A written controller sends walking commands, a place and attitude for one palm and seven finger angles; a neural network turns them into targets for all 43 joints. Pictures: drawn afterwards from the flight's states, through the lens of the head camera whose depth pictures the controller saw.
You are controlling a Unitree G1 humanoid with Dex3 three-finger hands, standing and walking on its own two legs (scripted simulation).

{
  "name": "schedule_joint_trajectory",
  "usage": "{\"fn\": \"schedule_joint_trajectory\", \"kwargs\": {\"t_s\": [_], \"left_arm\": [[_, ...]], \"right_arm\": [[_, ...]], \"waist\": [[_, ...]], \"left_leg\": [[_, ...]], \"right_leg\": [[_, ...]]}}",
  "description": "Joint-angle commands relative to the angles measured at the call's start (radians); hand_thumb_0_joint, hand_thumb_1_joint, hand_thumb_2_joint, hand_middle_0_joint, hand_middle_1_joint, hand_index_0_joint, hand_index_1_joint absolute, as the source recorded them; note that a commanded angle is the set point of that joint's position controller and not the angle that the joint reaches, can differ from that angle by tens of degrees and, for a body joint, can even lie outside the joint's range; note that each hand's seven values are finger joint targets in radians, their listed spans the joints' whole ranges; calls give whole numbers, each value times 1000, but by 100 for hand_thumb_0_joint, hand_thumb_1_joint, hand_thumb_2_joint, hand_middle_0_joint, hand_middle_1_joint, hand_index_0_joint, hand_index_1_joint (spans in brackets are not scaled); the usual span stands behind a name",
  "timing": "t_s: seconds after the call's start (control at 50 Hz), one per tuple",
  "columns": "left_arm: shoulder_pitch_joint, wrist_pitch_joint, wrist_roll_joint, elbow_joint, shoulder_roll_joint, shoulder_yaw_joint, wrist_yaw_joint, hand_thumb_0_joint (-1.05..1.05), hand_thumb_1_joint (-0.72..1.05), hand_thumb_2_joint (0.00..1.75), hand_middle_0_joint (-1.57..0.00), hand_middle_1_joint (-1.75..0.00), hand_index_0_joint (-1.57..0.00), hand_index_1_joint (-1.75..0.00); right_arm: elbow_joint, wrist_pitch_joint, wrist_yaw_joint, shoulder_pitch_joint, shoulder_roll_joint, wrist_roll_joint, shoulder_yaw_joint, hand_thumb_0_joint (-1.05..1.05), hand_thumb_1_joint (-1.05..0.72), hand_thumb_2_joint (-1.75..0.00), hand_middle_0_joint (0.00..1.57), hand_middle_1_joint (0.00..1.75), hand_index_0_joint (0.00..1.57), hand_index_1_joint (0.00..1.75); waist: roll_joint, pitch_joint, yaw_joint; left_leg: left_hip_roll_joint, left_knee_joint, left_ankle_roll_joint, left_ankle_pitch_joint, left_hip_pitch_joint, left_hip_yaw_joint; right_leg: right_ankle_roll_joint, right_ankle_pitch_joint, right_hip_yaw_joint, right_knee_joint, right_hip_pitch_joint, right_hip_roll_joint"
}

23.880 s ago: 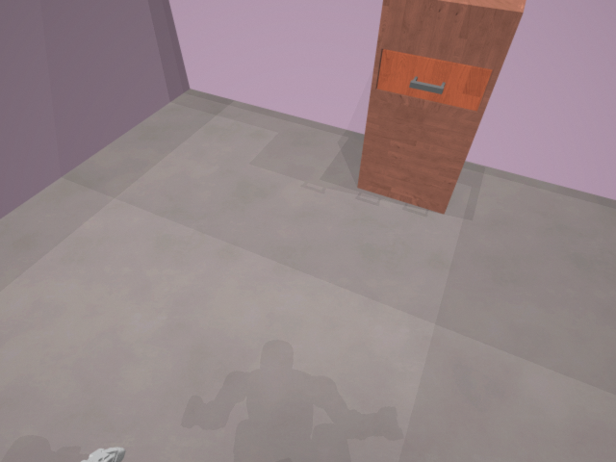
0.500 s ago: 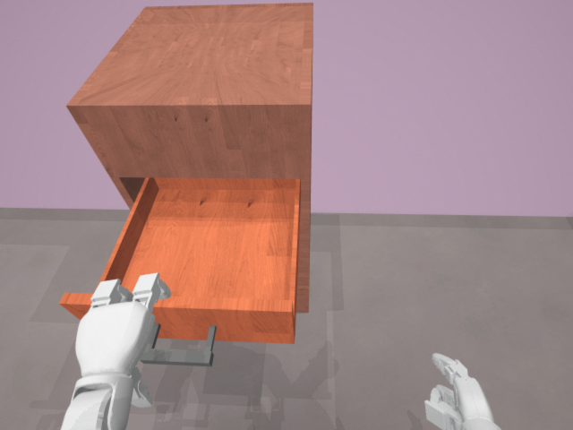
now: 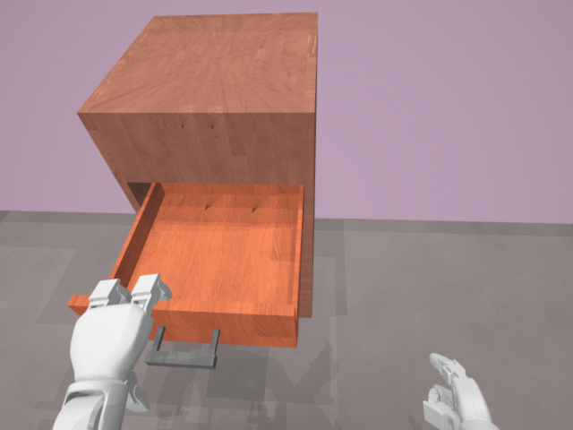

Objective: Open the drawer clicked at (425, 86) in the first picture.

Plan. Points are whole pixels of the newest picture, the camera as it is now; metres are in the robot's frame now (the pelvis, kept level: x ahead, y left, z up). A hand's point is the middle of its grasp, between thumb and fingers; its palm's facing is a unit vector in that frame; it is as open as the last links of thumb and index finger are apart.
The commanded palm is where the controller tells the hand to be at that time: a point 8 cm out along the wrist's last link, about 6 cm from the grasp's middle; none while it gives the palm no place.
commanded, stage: draw the hand back to the body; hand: left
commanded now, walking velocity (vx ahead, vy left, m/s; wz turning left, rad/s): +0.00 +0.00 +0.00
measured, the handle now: (184, 346) +0.26 +0.23 -0.14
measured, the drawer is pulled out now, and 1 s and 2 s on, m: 0.29 0.29 0.29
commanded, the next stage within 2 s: step back with the hand held close in 1.46 s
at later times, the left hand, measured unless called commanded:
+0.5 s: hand (98, 342) +0.19 +0.25 +0.08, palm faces +0.08 -0.24 -0.97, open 13.8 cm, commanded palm +0.17 +0.26 +0.13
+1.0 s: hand (78, 299) +0.21 +0.24 +0.16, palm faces +0.37 -0.83 -0.42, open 10.9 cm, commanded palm +0.16 +0.28 +0.19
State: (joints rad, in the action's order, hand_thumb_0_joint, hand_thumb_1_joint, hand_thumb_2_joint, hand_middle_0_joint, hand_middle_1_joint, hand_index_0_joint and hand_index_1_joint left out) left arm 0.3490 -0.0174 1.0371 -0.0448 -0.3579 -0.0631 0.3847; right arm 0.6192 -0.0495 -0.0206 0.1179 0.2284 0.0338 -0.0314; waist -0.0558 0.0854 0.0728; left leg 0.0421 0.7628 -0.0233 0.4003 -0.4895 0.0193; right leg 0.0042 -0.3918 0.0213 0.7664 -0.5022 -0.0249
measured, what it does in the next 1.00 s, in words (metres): stands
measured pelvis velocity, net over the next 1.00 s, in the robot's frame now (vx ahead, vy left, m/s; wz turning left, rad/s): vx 0.03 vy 0.00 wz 0.02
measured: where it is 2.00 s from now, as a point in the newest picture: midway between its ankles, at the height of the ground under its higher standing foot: outside the picture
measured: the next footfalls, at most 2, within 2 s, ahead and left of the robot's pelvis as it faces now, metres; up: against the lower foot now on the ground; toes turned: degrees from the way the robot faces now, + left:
none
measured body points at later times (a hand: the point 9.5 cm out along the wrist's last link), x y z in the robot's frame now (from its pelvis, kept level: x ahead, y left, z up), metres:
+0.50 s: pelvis +0.00 +0.00 +0.01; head +0.02 -0.03 +0.46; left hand +0.18 +0.26 +0.13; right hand +0.23 -0.21 -0.08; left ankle -0.01 +0.13 -0.71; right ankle +0.00 -0.12 -0.71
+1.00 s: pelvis +0.03 +0.00 +0.03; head +0.03 -0.02 +0.48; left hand +0.18 +0.28 +0.19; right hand +0.22 -0.21 -0.05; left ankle -0.01 +0.13 -0.71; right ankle +0.00 -0.12 -0.71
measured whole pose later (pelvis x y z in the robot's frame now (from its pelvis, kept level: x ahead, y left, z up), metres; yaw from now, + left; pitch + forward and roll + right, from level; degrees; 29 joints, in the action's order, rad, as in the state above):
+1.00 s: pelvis +0.03 +0.00 +0.03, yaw +1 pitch -2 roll +0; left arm 0.56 0.09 -0.02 -0.45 -0.31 0.23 0.12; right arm 0.63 0.17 -0.08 0.19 0.22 0.00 0.01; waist -0.06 -0.02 0.05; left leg 0.03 0.42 -0.02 0.28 -0.10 0.01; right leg 0.01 -0.28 0.05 0.41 -0.10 -0.03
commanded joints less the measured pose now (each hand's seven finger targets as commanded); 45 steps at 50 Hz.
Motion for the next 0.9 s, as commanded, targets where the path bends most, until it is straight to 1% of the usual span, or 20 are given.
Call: {"fn": "schedule_joint_trajectory", "kwargs": {"t_s": [0.0,0.04,0.06,0.1,0.14,0.2,0.26,0.32,0.36,0.44,0.46,0.48,0.5,0.54,0.58,0.6,0.64,0.7,0.76,0.88], "left_arm": [[-87,-32,-11,-210,-178,136,45,0,-50,30,-30,-120,-30,-120],[-104,-55,-21,-203,-180,127,22,0,-50,30,-30,-120,-30,-120],[-127,-58,-23,-235,-177,110,10,0,-50,30,-30,-120,-30,-120],[-87,-70,-44,-232,-195,129,-23,0,-50,30,-30,-120,-30,-120],[-56,-59,-62,-259,-199,130,-52,0,-50,30,-30,-120,-30,-120],[-25,-34,-69,-293,-234,168,-81,0,-50,30,-30,-120,-30,-120],[-34,-1,-70,-333,-240,181,-87,0,-50,30,-30,-120,-30,-120],[-1,21,-72,-376,-246,203,-81,0,-50,30,-30,-120,-30,-120],[-9,27,-79,-382,-251,211,-80,0,-50,30,-30,-120,-30,-120],[42,15,-97,-395,-262,227,-97,0,-50,30,-30,-120,-30,-120],[13,23,-836,-359,98,145,-164,0,-47,32,-30,-118,-30,-118],[-6,52,-896,-430,-21,197,-186,0,-43,33,-29,-115,-29,-115],[36,80,-963,-440,-89,284,-193,0,-40,34,-29,-113,-29,-113],[-38,121,-1003,-539,-113,311,-196,0,-32,37,-29,-109,-29,-109],[5,132,-1022,-544,-92,311,-201,0,-26,40,-28,-104,-28,-104],[22,134,-1025,-544,-111,337,-203,0,-22,42,-28,-102,-28,-102],[70,137,-1041,-527,-82,334,-214,0,-15,45,-27,-98,-27,-98],[98,149,-1049,-537,-91,365,-229,0,-5,50,-27,-91,-27,-91],[146,161,-1057,-562,-73,366,-240,0,6,54,-26,-84,-26,-84],[151,170,-1062,-620,-91,393,-243,0,27,63,-25,-70,-25,-70]], "right_arm": [[-154,45,-10,-125,96,-7,-33,0,-90,-90,20,30,20,30],[-154,42,-15,-141,96,-14,-28,0,-90,-90,20,30,20,30],[-161,44,-16,-144,99,-11,-22,0,-90,-90,20,30,20,30],[-165,45,-21,-147,100,-17,-21,0,-90,-90,20,30,20,30],[-169,48,-22,-148,97,-18,-17,0,-90,-90,20,30,20,30],[-174,47,-21,-150,100,-16,-11,0,-90,-90,20,30,20,30],[-180,50,-19,-142,98,-10,-8,0,-90,-90,20,30,20,30],[-185,55,-13,-138,93,-10,-10,0,-90,-90,20,30,20,30],[-181,56,-12,-131,97,-10,-15,0,-90,-90,20,30,20,30],[-182,54,-11,-140,97,-18,-17,0,-90,-90,20,30,20,30],[-234,113,-39,-40,50,-50,-6,0,-90,-90,20,30,20,30],[-233,161,-56,-60,72,-53,2,0,-90,-90,20,30,20,30],[-225,180,-86,-66,78,-45,21,0,-90,-90,20,30,20,30],[-216,221,-110,-67,72,-36,38,0,-90,-90,20,30,20,30],[-201,251,-113,-51,66,-30,44,0,-90,-90,20,30,20,30],[-188,262,-112,-55,70,-29,41,0,-90,-90,20,30,20,30],[-176,271,-103,-49,63,-27,40,0,-90,-90,20,30,20,30],[-167,279,-88,-59,65,-27,31,0,-90,-90,20,30,20,30],[-165,283,-76,-53,63,-28,23,0,-90,-90,20,30,20,30],[-164,283,-70,-59,69,-32,10,0,-90,-90,20,30,20,30]], "waist": [[25,183,-5],[59,153,-5],[32,167,-2],[38,159,2],[61,149,8],[40,121,14],[56,104,12],[1,119,20],[35,125,14],[31,113,20],[74,42,-85],[79,66,-55],[141,46,-38],[61,50,-31],[17,4,-25],[-31,-16,-21],[5,-51,-22],[-14,-60,-16],[-2,-20,-17],[21,14,-19]], "left_leg": [[-55,-115,32,-278,128,19],[-56,-133,37,-248,122,18],[-58,-138,40,-256,137,20],[-55,-156,39,-263,150,22],[-56,-165,44,-266,158,23],[-55,-180,40,-281,166,23],[-58,-178,44,-270,175,25],[-55,-186,39,-295,204,25],[-53,-186,39,-301,210,23],[-50,-202,39,-307,219,25],[-12,-239,68,-272,368,17],[-5,-257,64,-260,374,15],[-10,-277,60,-266,358,13],[-23,-309,51,-307,377,16],[-23,-332,42,-352,379,14],[-23,-340,37,-362,381,18],[-18,-359,34,-378,370,15],[-19,-373,27,-394,376,22],[-16,-374,29,-446,393,23],[-13,-375,34,-483,414,25]], "right_leg": [[-34,291,8,-130,106,51],[-28,265,11,-144,115,49],[-26,270,8,-147,117,46],[-27,278,7,-170,153,44],[-21,292,7,-180,172,39],[-23,302,2,-200,187,37],[-16,288,4,-209,166,33],[-22,286,9,-214,174,33],[-18,293,16,-216,175,34],[-18,307,18,-230,201,30],[-17,293,49,-255,275,44],[-7,268,43,-265,301,29],[-1,264,48,-292,312,24],[-1,305,47,-313,351,2],[-6,335,54,-331,358,-1],[-9,337,49,-353,361,-2],[-8,362,55,-362,374,-2],[-10,371,52,-393,389,5],[-9,422,55,-383,416,5],[-2,459,54,-388,428,4]]}}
